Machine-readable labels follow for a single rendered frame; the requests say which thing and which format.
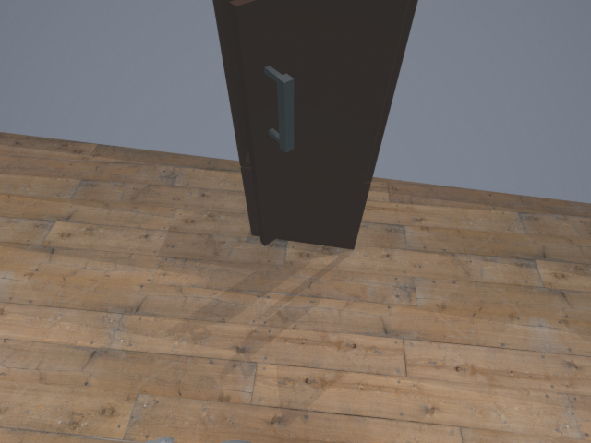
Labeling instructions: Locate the handle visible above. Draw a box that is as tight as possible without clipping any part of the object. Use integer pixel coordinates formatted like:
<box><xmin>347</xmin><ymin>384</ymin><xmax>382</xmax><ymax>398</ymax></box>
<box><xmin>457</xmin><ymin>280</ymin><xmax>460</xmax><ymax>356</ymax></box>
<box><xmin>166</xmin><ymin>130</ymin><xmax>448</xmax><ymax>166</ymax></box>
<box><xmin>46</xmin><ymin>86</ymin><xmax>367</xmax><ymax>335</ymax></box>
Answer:
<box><xmin>264</xmin><ymin>66</ymin><xmax>294</xmax><ymax>153</ymax></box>

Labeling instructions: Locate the cupboard door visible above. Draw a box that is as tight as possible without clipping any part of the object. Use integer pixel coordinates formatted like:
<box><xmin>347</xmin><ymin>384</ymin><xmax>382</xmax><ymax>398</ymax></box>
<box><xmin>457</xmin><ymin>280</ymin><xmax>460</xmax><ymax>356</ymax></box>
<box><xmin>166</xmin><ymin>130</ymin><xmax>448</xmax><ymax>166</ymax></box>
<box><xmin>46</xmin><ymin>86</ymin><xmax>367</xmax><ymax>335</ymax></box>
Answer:
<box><xmin>229</xmin><ymin>0</ymin><xmax>408</xmax><ymax>246</ymax></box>

